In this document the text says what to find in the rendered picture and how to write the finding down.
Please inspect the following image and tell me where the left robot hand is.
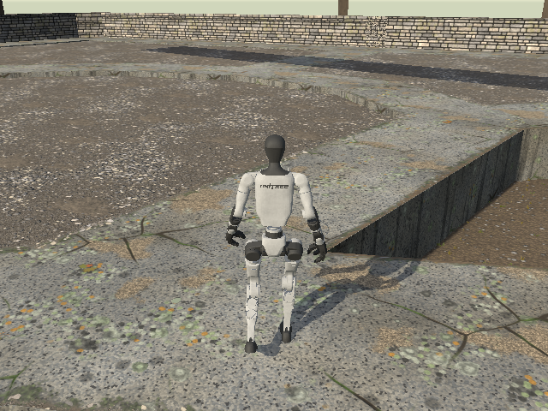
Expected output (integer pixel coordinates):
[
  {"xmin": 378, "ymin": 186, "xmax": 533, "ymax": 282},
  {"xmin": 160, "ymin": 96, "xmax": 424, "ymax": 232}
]
[{"xmin": 225, "ymin": 230, "xmax": 246, "ymax": 247}]

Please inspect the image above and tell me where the robot right upper arm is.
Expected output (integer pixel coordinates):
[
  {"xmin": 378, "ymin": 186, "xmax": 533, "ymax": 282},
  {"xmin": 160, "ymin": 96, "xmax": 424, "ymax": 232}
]
[{"xmin": 292, "ymin": 172, "xmax": 316, "ymax": 220}]

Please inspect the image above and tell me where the left robot forearm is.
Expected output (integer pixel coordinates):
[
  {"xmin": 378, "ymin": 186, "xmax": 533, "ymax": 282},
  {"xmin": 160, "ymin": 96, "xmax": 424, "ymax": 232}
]
[{"xmin": 227, "ymin": 206, "xmax": 242, "ymax": 235}]

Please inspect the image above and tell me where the robot left upper arm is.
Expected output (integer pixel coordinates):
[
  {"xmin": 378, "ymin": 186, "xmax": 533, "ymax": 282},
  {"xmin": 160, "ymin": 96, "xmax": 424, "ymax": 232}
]
[{"xmin": 233, "ymin": 171, "xmax": 257, "ymax": 218}]

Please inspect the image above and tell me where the robot left foot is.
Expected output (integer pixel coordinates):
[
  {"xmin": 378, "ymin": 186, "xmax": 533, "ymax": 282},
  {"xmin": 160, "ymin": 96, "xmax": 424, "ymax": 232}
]
[{"xmin": 244, "ymin": 339, "xmax": 258, "ymax": 353}]

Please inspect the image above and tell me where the robot left thigh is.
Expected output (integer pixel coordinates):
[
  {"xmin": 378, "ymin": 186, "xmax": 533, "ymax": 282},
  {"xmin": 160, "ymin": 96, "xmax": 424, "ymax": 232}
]
[{"xmin": 245, "ymin": 239, "xmax": 262, "ymax": 299}]

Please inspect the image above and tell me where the right robot forearm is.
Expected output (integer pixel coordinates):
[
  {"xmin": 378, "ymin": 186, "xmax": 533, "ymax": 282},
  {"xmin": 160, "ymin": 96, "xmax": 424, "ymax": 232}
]
[{"xmin": 307, "ymin": 207, "xmax": 325, "ymax": 245}]

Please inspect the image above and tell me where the right robot hand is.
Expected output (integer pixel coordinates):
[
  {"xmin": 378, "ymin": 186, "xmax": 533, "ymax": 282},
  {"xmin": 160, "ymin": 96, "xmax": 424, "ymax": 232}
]
[{"xmin": 307, "ymin": 242, "xmax": 327, "ymax": 263}]

